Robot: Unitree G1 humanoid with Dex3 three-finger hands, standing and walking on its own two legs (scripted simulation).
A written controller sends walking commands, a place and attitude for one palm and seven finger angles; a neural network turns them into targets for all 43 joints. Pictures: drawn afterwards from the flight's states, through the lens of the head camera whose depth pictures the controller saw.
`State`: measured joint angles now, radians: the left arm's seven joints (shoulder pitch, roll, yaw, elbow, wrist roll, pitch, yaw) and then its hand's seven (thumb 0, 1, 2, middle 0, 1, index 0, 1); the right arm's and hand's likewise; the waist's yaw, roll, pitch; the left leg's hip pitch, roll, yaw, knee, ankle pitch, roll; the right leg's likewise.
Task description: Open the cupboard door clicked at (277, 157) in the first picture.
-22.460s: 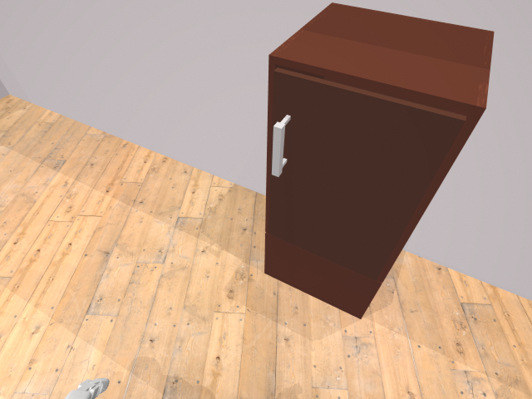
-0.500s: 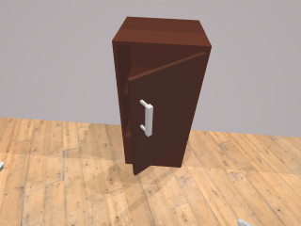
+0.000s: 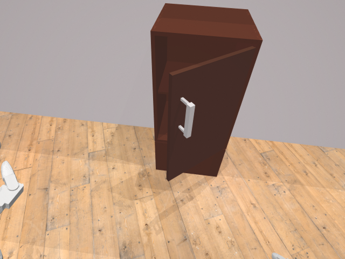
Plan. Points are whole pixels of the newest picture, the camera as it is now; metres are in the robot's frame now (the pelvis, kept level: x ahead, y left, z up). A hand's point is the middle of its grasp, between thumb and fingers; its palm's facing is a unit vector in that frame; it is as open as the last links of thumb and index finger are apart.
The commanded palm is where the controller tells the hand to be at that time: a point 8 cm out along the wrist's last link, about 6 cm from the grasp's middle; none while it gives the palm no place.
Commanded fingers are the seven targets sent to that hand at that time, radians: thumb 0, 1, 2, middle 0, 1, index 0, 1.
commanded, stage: stop stepping back and stand still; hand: left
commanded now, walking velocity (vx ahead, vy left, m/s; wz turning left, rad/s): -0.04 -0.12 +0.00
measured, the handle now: (185, 118) +0.58 +0.01 -0.01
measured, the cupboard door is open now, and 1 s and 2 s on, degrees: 42 42 42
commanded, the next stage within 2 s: let the arm hang, fingers relaxed in 0.22 s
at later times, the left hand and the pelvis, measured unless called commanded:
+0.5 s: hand (82, 253) +0.15 +0.23 -0.08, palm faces +0.12 -0.92 -0.38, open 7.4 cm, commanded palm none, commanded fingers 0.00 0.90 0.90 -0.20 -0.30 -0.20 -0.30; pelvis +0.00 +0.00 -0.01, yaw +1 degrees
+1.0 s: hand out of the picture -0.04 +0.21 -0.16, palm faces +0.06 -0.97 -0.25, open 7.3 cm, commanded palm none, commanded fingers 0.00 0.90 0.90 -0.20 -0.30 -0.20 -0.30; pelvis -0.02 +0.02 +0.01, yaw +0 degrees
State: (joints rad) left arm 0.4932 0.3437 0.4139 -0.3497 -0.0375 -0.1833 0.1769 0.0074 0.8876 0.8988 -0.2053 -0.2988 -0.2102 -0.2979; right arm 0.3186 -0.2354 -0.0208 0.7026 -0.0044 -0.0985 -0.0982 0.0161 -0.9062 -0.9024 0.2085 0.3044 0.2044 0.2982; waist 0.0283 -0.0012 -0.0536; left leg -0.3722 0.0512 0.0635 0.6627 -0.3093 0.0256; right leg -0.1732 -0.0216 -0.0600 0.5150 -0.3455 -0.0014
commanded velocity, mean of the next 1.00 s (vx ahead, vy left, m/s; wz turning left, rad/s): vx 0.00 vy -0.03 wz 0.00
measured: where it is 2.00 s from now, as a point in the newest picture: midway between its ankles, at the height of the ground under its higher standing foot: outside the picture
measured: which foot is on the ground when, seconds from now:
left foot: up 0.00-0.00, down 0.02-1.00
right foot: down 0.00-0.02, up 0.04-0.28, down 0.30-1.00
